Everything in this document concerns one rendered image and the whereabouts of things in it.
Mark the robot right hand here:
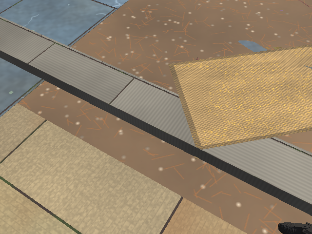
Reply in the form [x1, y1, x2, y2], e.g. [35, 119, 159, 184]
[278, 222, 312, 234]

